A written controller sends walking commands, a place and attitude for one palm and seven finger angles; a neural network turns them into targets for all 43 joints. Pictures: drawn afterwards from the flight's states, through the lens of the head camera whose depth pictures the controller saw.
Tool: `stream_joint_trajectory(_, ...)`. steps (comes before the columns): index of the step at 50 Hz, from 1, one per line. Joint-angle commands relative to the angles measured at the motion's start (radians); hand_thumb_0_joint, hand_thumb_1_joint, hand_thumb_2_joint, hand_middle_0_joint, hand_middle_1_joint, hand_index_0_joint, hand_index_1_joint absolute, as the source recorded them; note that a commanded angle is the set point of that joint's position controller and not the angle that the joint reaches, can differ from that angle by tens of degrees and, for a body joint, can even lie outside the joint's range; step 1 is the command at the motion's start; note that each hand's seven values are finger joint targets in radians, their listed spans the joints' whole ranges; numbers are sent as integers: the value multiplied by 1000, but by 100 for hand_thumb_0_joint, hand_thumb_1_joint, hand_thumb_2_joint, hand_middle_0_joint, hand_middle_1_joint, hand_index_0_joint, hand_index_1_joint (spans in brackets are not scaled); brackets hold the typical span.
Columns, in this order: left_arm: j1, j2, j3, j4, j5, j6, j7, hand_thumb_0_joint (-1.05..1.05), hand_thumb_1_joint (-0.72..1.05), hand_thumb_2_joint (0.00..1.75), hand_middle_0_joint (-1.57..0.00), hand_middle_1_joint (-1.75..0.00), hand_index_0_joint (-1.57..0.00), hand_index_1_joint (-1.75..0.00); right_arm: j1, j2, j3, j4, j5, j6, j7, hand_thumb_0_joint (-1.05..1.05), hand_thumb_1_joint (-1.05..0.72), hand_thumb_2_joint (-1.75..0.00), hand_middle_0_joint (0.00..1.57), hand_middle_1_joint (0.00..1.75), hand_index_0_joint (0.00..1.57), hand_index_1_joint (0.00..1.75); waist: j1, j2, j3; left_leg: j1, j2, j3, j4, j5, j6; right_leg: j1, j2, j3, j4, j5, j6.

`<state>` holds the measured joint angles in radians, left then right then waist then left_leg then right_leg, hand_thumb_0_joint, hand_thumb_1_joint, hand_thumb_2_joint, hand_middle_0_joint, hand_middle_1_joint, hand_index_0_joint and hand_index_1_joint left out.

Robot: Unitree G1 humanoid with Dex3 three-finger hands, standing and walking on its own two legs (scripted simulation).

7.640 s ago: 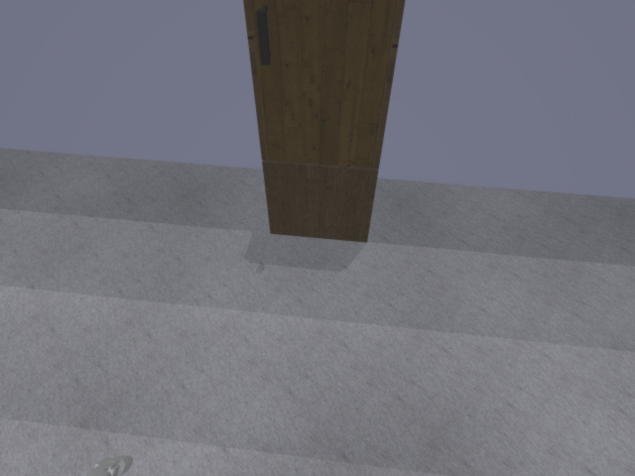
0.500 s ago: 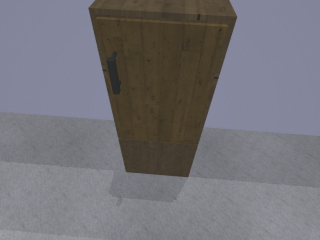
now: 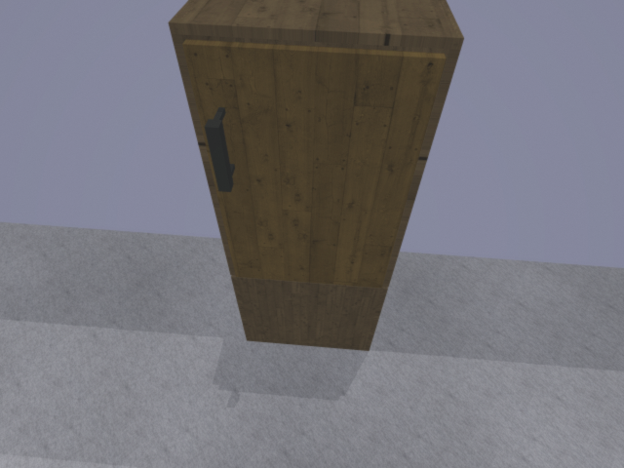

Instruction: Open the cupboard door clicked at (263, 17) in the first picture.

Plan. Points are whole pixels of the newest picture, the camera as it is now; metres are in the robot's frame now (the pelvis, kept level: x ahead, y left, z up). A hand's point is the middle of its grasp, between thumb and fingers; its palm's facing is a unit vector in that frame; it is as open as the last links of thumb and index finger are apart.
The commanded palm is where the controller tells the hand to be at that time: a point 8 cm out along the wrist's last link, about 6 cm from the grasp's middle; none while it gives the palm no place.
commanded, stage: look again from close up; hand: left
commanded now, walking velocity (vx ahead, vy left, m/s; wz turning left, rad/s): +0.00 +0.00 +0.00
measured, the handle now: (223, 150) +0.59 +0.20 +0.08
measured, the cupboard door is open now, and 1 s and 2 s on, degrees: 0 0 0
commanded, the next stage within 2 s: come to a stop and stand still in 0.50 s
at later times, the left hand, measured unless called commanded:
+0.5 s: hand out of the picture -0.02 +0.15 -0.18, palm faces +0.06 -0.99 -0.15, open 7.4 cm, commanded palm none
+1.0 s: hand out of the picture -0.01 +0.18 -0.18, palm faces +0.04 -0.98 -0.19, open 7.4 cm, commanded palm none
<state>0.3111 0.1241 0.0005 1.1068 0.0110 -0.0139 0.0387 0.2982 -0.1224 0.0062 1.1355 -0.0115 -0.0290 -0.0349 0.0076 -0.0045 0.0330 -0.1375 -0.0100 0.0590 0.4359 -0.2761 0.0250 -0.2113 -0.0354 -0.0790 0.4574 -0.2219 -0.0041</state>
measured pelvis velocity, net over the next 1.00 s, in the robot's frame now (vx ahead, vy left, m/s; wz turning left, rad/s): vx -0.01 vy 0.01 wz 0.00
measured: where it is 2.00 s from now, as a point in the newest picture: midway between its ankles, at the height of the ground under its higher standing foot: outside the picture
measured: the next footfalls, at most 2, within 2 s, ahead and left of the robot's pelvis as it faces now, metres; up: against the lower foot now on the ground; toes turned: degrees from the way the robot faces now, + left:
none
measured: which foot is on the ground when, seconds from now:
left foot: down 0.00-1.00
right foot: down 0.00-1.00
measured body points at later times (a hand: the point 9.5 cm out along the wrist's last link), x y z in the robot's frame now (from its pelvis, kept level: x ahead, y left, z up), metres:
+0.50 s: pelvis +0.00 +0.00 +0.00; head +0.01 +0.00 +0.45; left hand -0.02 +0.20 -0.16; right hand -0.01 -0.21 -0.16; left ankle -0.02 +0.10 -0.74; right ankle +0.02 -0.12 -0.74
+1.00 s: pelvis -0.01 +0.01 +0.00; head -0.02 +0.00 +0.45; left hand -0.01 +0.23 -0.16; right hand +0.00 -0.21 -0.16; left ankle -0.02 +0.10 -0.74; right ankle +0.02 -0.12 -0.74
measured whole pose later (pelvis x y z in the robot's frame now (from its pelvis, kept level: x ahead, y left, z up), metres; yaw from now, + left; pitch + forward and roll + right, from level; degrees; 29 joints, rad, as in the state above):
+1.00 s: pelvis -0.01 +0.01 +0.00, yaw +0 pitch -2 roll +0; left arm 0.30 0.14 0.00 1.10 0.01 -0.01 0.04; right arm 0.31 -0.15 0.00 1.07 -0.02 -0.02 -0.03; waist 0.00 0.01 0.01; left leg -0.16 -0.02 0.06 0.49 -0.29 0.04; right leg -0.23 -0.05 -0.08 0.50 -0.23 0.01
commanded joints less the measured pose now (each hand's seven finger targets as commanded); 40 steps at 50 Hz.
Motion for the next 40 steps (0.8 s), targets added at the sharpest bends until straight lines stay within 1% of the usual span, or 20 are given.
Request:
stream_joint_trajectory(1,72,78,10,-27,2,-13,0,0,90,90,-20,-30,-20,-30,76,-77,-9,-18,1,-8,-3,0,-90,-90,20,30,20,30,-1,-9,44,-104,108,-95,-103,128,8,44,-81,102,-69,122,-34)
stream_joint_trajectory(3,72,80,9,-28,3,-13,0,0,90,90,-20,-30,-20,-30,77,-77,-9,-16,2,-8,-2,0,-90,-90,20,30,20,30,1,-1,51,-109,109,-95,-108,120,9,43,-81,102,-74,111,-35)
stream_joint_trajectory(8,78,77,10,-24,4,-13,0,0,90,90,-20,-30,-20,-30,80,-75,-9,-13,1,-11,-3,0,-90,-90,20,30,20,30,1,8,36,-96,112,-93,-108,145,9,54,-80,99,-68,135,-35)
stream_joint_trajectory(13,82,76,10,-23,4,-13,-1,0,90,90,-20,-30,-20,-30,83,-69,-8,-11,1,-8,-3,0,-90,-90,20,30,20,30,2,-7,61,-114,106,-93,-110,103,7,44,-80,101,-85,93,-36)
stream_joint_trajectory(17,86,73,9,-22,2,-14,-1,0,90,90,-20,-30,-20,-30,88,-69,-8,-6,1,-11,-4,0,-90,-90,20,30,20,30,3,11,38,-99,109,-92,-108,130,7,54,-81,101,-77,118,-37)
stream_joint_trajectory(19,86,72,10,-22,3,-14,0,0,90,90,-20,-30,-20,-30,90,-68,-8,-8,1,-10,-4,0,-90,-90,20,30,20,30,2,-4,43,-103,109,-94,-107,130,7,52,-79,98,-75,119,-36)
stream_joint_trajectory(21,88,69,10,-21,2,-14,0,0,90,90,-20,-30,-20,-30,90,-66,-8,-6,0,-10,-4,0,-90,-90,20,30,20,30,3,3,47,-103,108,-92,-109,126,7,51,-80,99,-79,114,-36)
stream_joint_trajectory(22,89,70,10,-20,2,-15,0,0,90,90,-20,-30,-20,-30,90,-64,-8,-5,1,-10,-4,0,-90,-90,20,30,20,30,3,-10,46,-104,107,-92,-108,121,7,52,-81,100,-80,110,-37)
stream_joint_trajectory(23,91,67,10,-19,3,-14,0,0,90,90,-20,-30,-20,-30,91,-64,-8,-6,1,-9,-5,0,-90,-90,20,30,20,30,3,-4,46,-100,107,-94,-107,126,8,50,-79,101,-79,116,-38)
stream_joint_trajectory(25,90,69,9,-20,2,-15,0,0,90,90,-20,-30,-20,-30,95,-63,-7,-4,1,-10,-5,0,-90,-90,20,30,20,30,2,-14,48,-104,107,-93,-107,124,7,50,-80,100,-79,111,-37)
stream_joint_trajectory(30,94,65,10,-19,2,-14,0,0,90,90,-20,-30,-20,-30,97,-61,-7,-3,0,-10,-6,0,-90,-90,20,30,20,30,3,12,51,-103,108,-92,-107,130,7,46,-78,99,-77,112,-38)
stream_joint_trajectory(31,96,65,10,-17,2,-15,0,0,90,90,-20,-30,-20,-30,95,-58,-7,-1,0,-10,-6,0,-90,-90,20,30,20,30,5,5,56,-106,107,-92,-107,122,6,45,-79,100,-82,107,-39)
stream_joint_trajectory(32,148,122,8,27,10,-28,39,0,90,90,-20,-30,-20,-30,-36,-116,-15,-82,13,-13,6,0,-90,-90,20,30,20,30,40,5,81,-146,112,-51,76,169,-25,2,-130,140,-54,439,-28)
stream_joint_trajectory(33,114,148,8,12,8,-42,31,0,90,90,-20,-30,-20,-30,-11,-90,-6,-117,13,-7,11,0,-90,-90,20,30,20,30,-15,14,54,-134,89,-50,56,134,-29,16,-164,129,-26,563,-45)
stream_joint_trajectory(34,104,123,8,-8,5,-40,23,0,90,90,-20,-30,-20,-30,71,-45,-9,-97,2,-12,6,0,-90,-90,20,30,20,30,-26,48,-37,-95,70,-65,23,78,-15,53,-156,134,26,509,-54)
stream_joint_trajectory(35,94,111,4,-9,2,-36,21,0,90,90,-20,-30,-20,-30,94,-55,-12,-87,0,-14,2,0,-90,-90,20,30,20,30,-24,28,-99,-81,90,-76,29,120,-8,70,-133,114,25,381,-55)
stream_joint_trajectory(36,72,104,1,-14,2,-32,16,0,90,90,-20,-30,-20,-30,93,-71,-13,-81,1,-10,1,0,-90,-90,20,30,20,30,-27,10,-101,-80,102,-90,14,134,-2,65,-112,104,12,243,-50)
stream_joint_trajectory(37,66,98,2,-21,2,-28,12,0,90,90,-20,-30,-20,-30,82,-78,-14,-85,2,-8,2,0,-90,-90,20,30,20,30,-20,2,-77,-92,105,-99,-4,123,4,49,-100,105,-3,149,-45)
stream_joint_trajectory(38,52,98,1,-24,6,-23,9,0,90,90,-20,-30,-20,-30,71,-79,-14,-94,0,-7,3,0,-90,-90,20,30,20,30,-17,-4,-26,-114,106,-106,-13,117,6,19,-90,99,-10,97,-40)
stream_joint_trajectory(40,48,88,0,-25,6,-18,5,0,90,90,-20,-30,-20,-30,62,-88,-14,-100,-2,-6,4,0,-90,-90,20,30,20,30,-13,-17,35,-150,104,-117,-47,77,12,-10,-80,106,-31,19,-38)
